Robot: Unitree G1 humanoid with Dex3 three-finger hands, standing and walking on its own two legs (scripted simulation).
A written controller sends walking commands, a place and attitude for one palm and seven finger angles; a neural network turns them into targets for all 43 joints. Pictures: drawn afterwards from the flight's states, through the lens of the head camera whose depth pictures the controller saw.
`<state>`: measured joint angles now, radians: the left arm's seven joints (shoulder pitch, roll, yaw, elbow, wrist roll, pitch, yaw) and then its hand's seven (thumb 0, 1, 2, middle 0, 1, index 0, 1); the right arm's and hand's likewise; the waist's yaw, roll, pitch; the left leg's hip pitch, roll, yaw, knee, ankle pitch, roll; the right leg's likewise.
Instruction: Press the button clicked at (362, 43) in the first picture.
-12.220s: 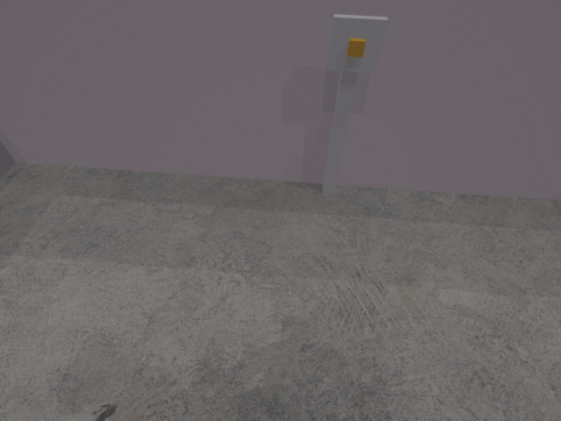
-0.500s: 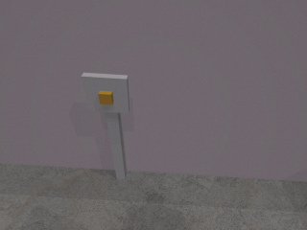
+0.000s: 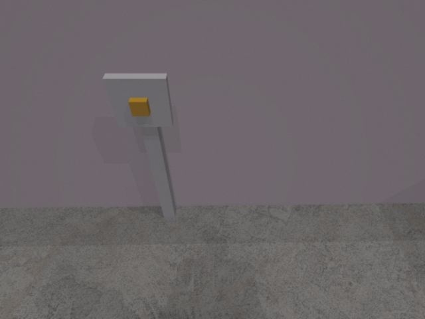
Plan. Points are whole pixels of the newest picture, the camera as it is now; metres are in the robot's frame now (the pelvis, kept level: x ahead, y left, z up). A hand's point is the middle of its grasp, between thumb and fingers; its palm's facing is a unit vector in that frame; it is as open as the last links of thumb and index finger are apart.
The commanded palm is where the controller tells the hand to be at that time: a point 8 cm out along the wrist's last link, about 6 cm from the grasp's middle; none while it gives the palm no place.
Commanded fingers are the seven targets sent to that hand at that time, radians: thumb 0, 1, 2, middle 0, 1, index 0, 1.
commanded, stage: come to a stop and stand still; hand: left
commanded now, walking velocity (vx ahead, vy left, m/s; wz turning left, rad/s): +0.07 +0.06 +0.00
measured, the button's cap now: (140, 106) +0.70 +0.25 -0.01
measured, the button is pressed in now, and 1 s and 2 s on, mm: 0 0 0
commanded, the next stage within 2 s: look again from close up in 0.12 s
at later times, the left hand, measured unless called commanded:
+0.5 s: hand out of the picture +0.01 +0.16 -0.17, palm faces +0.00 -0.99 -0.16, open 7.3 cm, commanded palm none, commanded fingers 0.00 0.90 0.90 -0.20 -0.30 -0.20 -0.30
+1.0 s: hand out of the picture -0.02 +0.14 -0.18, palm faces +0.07 -0.99 -0.14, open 7.4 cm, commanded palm none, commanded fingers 0.00 0.90 0.90 -0.20 -0.30 -0.20 -0.30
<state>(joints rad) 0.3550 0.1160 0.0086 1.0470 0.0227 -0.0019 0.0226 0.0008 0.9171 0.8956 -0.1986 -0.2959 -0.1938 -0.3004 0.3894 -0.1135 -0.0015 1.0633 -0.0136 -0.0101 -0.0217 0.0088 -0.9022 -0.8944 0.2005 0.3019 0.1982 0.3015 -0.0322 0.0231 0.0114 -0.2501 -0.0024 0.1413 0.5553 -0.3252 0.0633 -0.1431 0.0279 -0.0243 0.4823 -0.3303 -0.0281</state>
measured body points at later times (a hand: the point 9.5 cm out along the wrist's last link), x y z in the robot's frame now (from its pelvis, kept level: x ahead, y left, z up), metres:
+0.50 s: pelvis +0.02 +0.00 +0.00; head +0.03 +0.01 +0.45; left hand +0.01 +0.21 -0.16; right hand +0.02 -0.22 -0.15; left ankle +0.01 +0.08 -0.73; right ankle -0.04 -0.11 -0.73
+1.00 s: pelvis +0.01 -0.01 +0.00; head +0.02 -0.01 +0.45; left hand -0.03 +0.19 -0.16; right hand -0.01 -0.23 -0.16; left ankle +0.01 +0.08 -0.73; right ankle -0.05 -0.11 -0.73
